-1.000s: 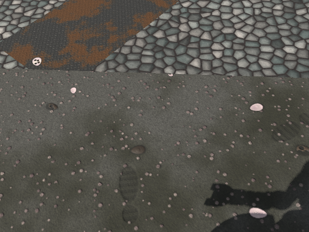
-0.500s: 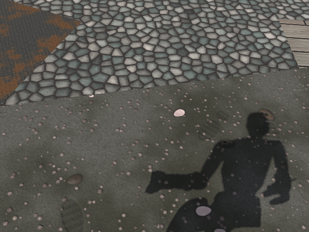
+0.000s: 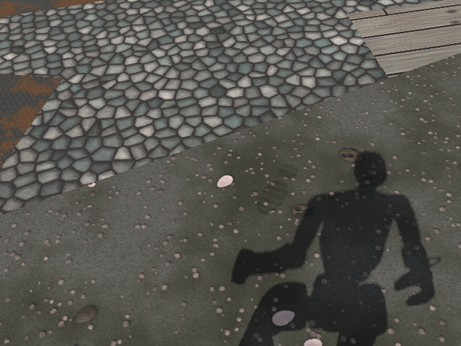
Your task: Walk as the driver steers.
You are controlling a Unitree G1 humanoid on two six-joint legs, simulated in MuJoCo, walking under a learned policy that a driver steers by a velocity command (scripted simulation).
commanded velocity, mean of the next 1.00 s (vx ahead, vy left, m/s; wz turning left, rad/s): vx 0.44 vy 0.00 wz -0.01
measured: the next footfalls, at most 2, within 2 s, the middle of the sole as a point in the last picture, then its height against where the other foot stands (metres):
left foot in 0.30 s outside the picture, level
right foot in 0.82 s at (278, 336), level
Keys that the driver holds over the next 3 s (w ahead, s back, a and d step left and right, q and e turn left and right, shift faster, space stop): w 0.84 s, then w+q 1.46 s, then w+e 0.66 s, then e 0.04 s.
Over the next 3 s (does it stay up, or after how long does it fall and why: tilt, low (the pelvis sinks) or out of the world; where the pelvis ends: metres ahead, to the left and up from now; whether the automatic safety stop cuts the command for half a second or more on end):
stays up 1.42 0.61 -0.13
